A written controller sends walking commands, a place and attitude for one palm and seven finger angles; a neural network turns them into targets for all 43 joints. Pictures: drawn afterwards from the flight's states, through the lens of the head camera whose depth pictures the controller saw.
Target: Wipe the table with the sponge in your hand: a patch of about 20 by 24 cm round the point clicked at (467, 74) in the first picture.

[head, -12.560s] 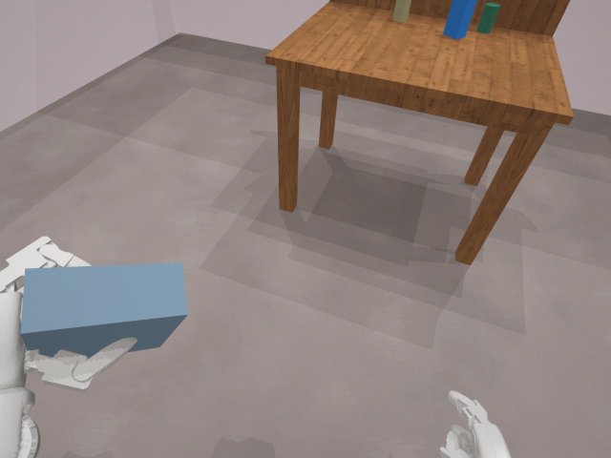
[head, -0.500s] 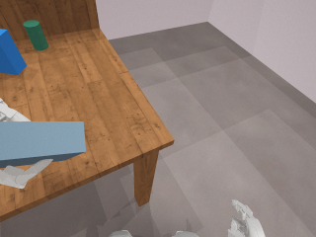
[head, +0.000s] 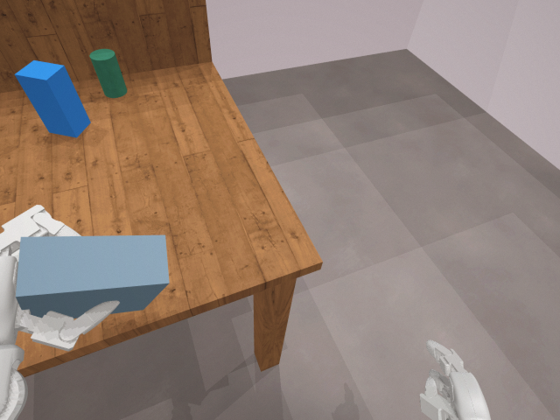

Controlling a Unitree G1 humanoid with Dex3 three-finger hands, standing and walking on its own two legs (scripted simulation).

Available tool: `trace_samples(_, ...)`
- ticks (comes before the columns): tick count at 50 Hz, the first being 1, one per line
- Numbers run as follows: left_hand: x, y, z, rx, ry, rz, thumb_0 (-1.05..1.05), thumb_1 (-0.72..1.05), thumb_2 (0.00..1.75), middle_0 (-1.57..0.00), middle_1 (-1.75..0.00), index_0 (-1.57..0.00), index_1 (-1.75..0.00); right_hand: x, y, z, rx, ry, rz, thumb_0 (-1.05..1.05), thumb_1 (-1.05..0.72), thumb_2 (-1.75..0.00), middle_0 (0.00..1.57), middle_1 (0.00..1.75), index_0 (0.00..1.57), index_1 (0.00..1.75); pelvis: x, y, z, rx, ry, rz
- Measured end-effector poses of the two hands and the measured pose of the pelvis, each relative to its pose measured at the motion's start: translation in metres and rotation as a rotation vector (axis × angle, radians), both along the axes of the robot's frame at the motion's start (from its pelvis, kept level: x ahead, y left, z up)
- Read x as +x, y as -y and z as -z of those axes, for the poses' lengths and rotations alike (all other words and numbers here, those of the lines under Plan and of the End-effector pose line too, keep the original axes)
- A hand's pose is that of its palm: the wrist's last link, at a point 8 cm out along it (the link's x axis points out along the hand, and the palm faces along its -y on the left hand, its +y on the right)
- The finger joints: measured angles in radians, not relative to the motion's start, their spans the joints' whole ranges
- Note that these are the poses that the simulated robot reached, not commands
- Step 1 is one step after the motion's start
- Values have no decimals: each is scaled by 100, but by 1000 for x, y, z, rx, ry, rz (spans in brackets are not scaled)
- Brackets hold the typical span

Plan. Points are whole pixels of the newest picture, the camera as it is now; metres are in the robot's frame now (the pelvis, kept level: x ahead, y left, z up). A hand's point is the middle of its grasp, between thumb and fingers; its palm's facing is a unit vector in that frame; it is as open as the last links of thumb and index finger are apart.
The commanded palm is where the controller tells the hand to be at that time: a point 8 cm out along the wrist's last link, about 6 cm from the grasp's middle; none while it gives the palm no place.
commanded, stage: come to a stop and stand still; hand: left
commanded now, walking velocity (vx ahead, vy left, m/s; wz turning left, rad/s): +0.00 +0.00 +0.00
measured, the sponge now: (115, 279) +0.23 +0.22 +0.12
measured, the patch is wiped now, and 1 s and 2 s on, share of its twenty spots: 0.00 0.00 0.00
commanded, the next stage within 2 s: look again from close up in 0.08 s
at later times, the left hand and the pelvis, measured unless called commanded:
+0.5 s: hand (45, 262) +0.23 +0.28 +0.16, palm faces +0.34 -0.85 -0.39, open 9.3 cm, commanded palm +0.17 +0.31 +0.18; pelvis +0.00 +0.03 +0.00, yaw -1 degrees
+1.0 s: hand (12, 274) +0.21 +0.30 +0.16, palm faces +0.39 -0.84 -0.39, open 9.3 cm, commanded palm +0.15 +0.32 +0.18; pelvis -0.01 +0.04 +0.00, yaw -1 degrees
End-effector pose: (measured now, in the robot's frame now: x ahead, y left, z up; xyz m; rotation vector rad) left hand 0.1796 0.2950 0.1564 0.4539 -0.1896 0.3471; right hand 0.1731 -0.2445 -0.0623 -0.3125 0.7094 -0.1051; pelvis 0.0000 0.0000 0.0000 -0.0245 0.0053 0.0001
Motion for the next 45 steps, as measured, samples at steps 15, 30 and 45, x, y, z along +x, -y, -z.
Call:
trace_samples(15, 18, -11, -13, 2, 46, 31, 0, -43, 104, -81, -139, -82, -138, 22, -55, -6, 85, 38, -25, 1, -90, -90, 21, 30, 21, 30, 7, -20, -2, 1, -1, 20)
trace_samples(30, 8, -32, -21, 100, 68, 60, 0, -43, 104, -81, -139, -81, -139, -12, -55, 2, 29, -35, -1, 1, -90, -90, 21, 30, 21, 30, -2, -36, 0, -11, -1, 11)
trace_samples(45, -7, -26, -12, 56, 101, 138, 0, -43, 104, -81, -139, -81, -139, -40, -66, 4, 92, 24, 35, 1, -90, -90, 21, 30, 20, 30, -14, -43, 3, 2, 14, 28)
